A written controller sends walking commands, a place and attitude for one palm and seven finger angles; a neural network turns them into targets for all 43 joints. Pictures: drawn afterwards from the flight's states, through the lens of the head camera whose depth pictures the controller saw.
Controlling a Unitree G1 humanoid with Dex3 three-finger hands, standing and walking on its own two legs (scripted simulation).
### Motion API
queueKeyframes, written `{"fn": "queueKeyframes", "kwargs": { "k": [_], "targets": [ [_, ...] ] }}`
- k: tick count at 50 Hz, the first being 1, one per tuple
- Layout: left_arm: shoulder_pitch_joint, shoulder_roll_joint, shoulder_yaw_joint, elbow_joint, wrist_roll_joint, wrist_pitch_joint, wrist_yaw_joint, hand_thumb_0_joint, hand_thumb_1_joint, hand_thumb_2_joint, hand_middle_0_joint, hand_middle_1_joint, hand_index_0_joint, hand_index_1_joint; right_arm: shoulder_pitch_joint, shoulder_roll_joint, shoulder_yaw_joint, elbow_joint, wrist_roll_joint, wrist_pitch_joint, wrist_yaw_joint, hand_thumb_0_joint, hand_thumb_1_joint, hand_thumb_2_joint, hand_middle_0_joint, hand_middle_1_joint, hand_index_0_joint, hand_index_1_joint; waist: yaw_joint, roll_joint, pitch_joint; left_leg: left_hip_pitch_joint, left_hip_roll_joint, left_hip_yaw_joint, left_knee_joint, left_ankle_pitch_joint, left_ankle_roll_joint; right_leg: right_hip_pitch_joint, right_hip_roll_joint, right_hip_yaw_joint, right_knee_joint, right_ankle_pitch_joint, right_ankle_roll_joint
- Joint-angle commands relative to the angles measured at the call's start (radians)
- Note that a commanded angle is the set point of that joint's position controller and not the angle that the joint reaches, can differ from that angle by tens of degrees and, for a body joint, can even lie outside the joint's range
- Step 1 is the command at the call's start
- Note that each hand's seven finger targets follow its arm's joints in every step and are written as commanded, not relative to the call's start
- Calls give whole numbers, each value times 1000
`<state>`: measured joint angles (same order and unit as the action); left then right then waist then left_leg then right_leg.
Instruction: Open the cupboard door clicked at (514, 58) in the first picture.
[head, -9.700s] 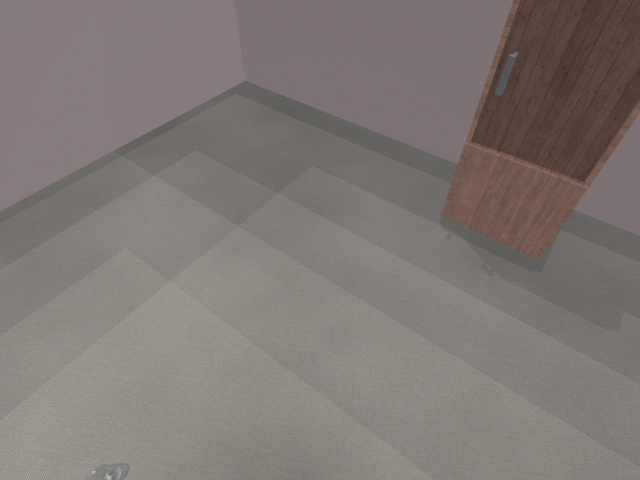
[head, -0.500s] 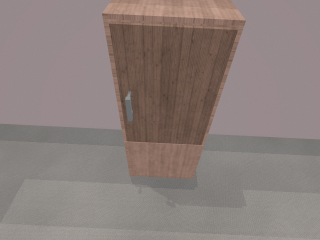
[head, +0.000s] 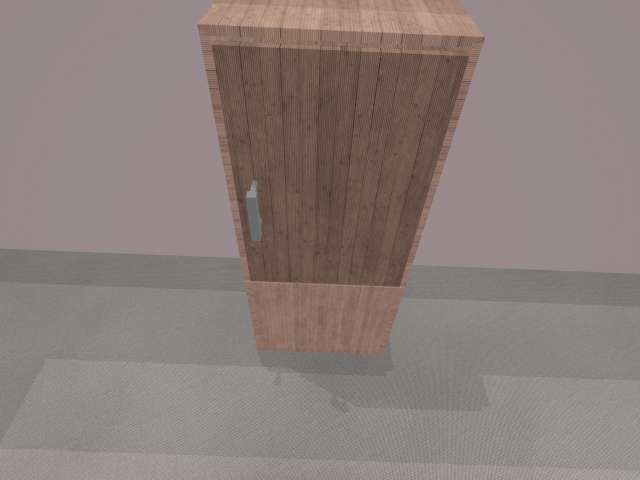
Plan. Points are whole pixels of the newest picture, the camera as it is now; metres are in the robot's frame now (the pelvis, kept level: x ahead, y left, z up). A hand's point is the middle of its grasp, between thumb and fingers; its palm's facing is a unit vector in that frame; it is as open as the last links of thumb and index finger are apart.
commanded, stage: look again from close up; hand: left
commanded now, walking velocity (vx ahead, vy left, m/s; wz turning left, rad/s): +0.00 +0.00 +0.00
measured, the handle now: (255, 211) +0.63 +0.17 -0.07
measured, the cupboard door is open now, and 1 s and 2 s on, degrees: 0 0 0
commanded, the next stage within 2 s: shuffle to correct the standing spot in 0.14 s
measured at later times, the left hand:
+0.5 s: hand out of the picture +0.00 +0.15 -0.17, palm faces +0.05 -0.98 -0.17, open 7.4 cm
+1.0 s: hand out of the picture +0.10 +0.16 -0.17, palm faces +0.04 -0.98 -0.22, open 7.3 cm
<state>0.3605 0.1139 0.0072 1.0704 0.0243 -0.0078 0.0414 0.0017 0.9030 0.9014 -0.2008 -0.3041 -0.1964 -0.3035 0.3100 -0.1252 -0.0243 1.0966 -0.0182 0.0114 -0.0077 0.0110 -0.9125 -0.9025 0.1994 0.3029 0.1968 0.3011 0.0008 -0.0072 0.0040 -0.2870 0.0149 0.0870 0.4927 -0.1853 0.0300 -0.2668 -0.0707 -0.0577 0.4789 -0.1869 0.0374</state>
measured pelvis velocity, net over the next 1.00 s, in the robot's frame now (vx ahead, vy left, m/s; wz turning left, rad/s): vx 0.09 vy -0.01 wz -0.02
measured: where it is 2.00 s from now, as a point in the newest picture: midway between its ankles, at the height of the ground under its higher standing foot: outside the picture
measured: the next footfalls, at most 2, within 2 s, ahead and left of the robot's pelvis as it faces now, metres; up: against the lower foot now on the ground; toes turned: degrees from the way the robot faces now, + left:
none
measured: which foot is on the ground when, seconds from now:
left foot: down 0.00-1.00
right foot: down 0.00-1.00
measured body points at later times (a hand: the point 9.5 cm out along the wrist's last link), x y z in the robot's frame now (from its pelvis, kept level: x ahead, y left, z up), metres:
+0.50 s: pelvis +0.03 -0.01 +0.00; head +0.03 -0.01 +0.45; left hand +0.00 +0.21 -0.16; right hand +0.02 -0.22 -0.16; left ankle +0.05 +0.10 -0.74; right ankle +0.04 -0.15 -0.74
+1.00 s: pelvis +0.09 -0.01 +0.00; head +0.12 -0.01 +0.45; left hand +0.10 +0.21 -0.15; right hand +0.10 -0.24 -0.15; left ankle +0.05 +0.10 -0.73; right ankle +0.05 -0.14 -0.72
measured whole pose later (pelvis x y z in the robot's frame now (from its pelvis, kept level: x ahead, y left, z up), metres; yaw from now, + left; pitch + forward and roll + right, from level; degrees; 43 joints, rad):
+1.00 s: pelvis +0.09 -0.01 +0.00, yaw -1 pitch +0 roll -1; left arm 0.29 0.14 0.05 1.02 0.02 0.01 0.05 0.02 0.92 0.90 -0.20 -0.30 -0.20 -0.30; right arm 0.24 -0.15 -0.05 1.06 -0.01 0.00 -0.05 0.01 -0.92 -0.90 0.20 0.30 0.20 0.30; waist 0.00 0.01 0.08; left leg -0.19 0.05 0.10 0.53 -0.30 0.01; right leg -0.22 -0.04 -0.05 0.59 -0.26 0.02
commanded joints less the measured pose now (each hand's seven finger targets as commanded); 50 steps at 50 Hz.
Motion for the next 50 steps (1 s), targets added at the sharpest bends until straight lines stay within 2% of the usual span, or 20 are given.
{"fn": "queueKeyframes", "kwargs": {
  "k": [1, 4, 7, 12, 17, 19, 22, 24, 26, 29, 32, 33, 35, 36, 38, 39, 42, 46, 48, 50],
  "targets": [
    [74, 105, 23, -32, 2, -6, 4, 0, 900, 900, -200, -300, -200, -300, 63, -101, -25, -37, 4, -19, -9, 0, -900, -900, 200, 300, 200, 300, -6, 0, 99, -69, 83, -130, -164, -233, -4, -39, -38, 85, -125, -186, -48],
    [80, 99, 23, -29, 2, -7, 2, 0, 900, 900, -200, -300, -200, -300, 54, -103, -26, -40, 4, -22, -10, 0, -900, -900, 200, 300, 200, 300, -1, 27, 87, -65, 87, -138, -176, -233, -2, -23, -35, 80, -115, -154, -48],
    [78, 94, 23, -28, 2, -8, 3, 0, 900, 900, -200, -300, -200, -300, 53, -109, -25, -40, 5, -25, -11, 0, -900, -900, 200, 300, 200, 300, 1, 21, 76, -62, 95, -146, -186, -212, -1, 5, -32, 70, -102, -99, -46],
    [72, 100, 20, -25, 1, -10, 3, 0, 900, 900, -200, -300, -200, -300, 46, -109, -23, -37, 7, -24, -10, 0, -900, -900, 200, 300, 200, 300, -1, 16, 80, -39, 92, -133, -178, -185, -4, -1, -38, 79, -118, -95, -48],
    [94, 89, 25, -14, 6, -1, -8, 0, 900, 900, -200, -300, -200, -300, 54, -120, -28, -27, -2, -16, -12, 0, -900, -900, 200, 300, 200, 300, -1, 26, 86, -44, 114, -160, -219, -414, 11, -21, -6, 62, -93, -282, -47],
    [105, 85, 27, -12, 6, -1, -14, 0, 900, 900, -200, -300, -200, -300, 47, -120, -30, -32, -2, -17, -13, 0, -900, -900, 200, 300, 200, 300, 4, 22, 123, -65, 117, -164, -210, -421, 19, -29, -3, 71, -84, -275, -54],
    [117, 81, 31, -13, 3, -8, -19, 0, 900, 900, -200, -300, -200, -300, 54, -114, -31, -34, -1, -27, -15, 0, -900, -900, 200, 300, 200, 300, 2, 10, 112, -34, 117, -152, -173, -362, 24, -31, -9, 88, -77, -240, -71],
    [122, 90, 35, -15, 3, -9, -21, 0, 900, 900, -200, -300, -200, -300, 55, -111, -32, -36, -1, -29, -15, 0, -900, -900, 200, 300, 200, 300, 3, 13, 128, -50, 112, -144, -155, -379, 24, -38, -14, 108, -87, -278, -79],
    [127, 94, 38, -18, 3, -9, -22, 0, 900, 900, -200, -300, -200, -300, 60, -108, -32, -40, 0, -30, -16, 0, -900, -900, 200, 300, 200, 300, 4, -21, 154, -68, 107, -136, -125, -371, 26, -46, -20, 124, -95, -296, -86],
    [146, 97, 44, -12, 0, -14, -22, 0, 900, 900, -200, -300, -200, -300, 68, -87, -27, -43, 0, -37, -17, 0, -900, -900, 200, 300, 200, 300, 3, -63, 146, -72, 77, -82, -32, -277, 17, -20, -46, 163, -111, -279, -111],
    [164, 109, 52, -1, -3, -18, -19, 0, 900, 900, -200, -300, -200, -300, 72, -64, -18, -44, 2, -49, -18, 0, -900, -900, 200, 300, 200, 300, 1, -96, 108, -76, 52, -20, 69, -160, 7, 38, -76, 184, -99, -171, -137],
    [165, 108, 52, 2, -4, -19, -17, 0, 900, 900, -200, -300, -200, -300, 70, -60, -16, -44, 3, -53, -20, 0, -900, -900, 200, 300, 200, 300, 0, -84, 89, -54, 46, -6, 88, -96, 2, 52, -83, 181, -83, -75, -140],
    [140, 90, 47, 5, -5, -17, -10, 0, 900, 900, -200, -300, -200, -300, 79, -54, -8, -25, 7, -55, -28, 0, -900, -900, 200, 300, 200, 300, -11, -16, 78, 29, 73, -26, 42, 137, -4, 47, -54, 108, -9, 195, -108],
    [133, 78, 41, 6, -4, -15, -5, 0, 900, 900, -200, -300, -200, -300, 92, -71, -7, -8, 9, -56, -34, 0, -900, -900, 200, 300, 200, 300, -13, 45, 56, 100, 102, -51, 26, 345, -1, 39, -31, 62, 48, 324, -82],
    [129, 69, 34, 8, -9, -12, 7, 0, 900, 900, -200, -300, -200, -300, 105, -101, -13, 10, 14, -49, -51, 0, -900, -900, 200, 300, 200, 300, -9, 103, 19, 177, 138, -73, 31, 740, 6, 71, -17, 32, 55, 383, -47],
    [131, 81, 37, 6, -11, -10, 12, 0, 900, 900, -200, -300, -200, -300, 97, -111, -17, 7, 15, -43, -55, 0, -900, -900, 200, 300, 200, 300, -6, 95, 6, 193, 137, -67, 42, 803, 3, 89, -17, 30, 53, 416, -45],
    [103, 102, 47, -28, -6, 3, 19, 0, 900, 900, -200, -300, -200, -300, 79, -119, -36, -15, 18, -27, -60, 0, -900, -900, 200, 300, 200, 300, -9, 40, 13, 195, 128, -53, 47, 774, 0, 78, -27, 30, 76, 515, -39],
    [41, 110, 59, -73, -2, 12, 13, 0, 900, 900, -200, -300, -200, -300, 53, -135, -56, -42, 10, -16, -57, 0, -900, -900, 200, 300, 200, 300, -14, 32, -13, 201, 137, -49, 35, 673, 12, 60, -22, 30, 110, 456, -40],
    [25, 104, 61, -89, -1, 16, 8, 0, 900, 900, -200, -300, -200, -300, 29, -135, -59, -59, 6, -13, -54, 0, -900, -900, 200, 300, 200, 300, -8, 46, -7, 177, 144, -57, 20, 587, 21, 55, -16, 37, 105, 373, -44],
    [19, 108, 61, -99, -1, 14, 6, 0, 900, 900, -200, -300, -200, -300, 12, -131, -55, -73, 4, -14, -49, 0, -900, -900, 200, 300, 200, 300, -1, 29, -21, 144, 137, -61, 19, 495, 18, 87, -18, 50, 76, 368, -50]
  ]
}}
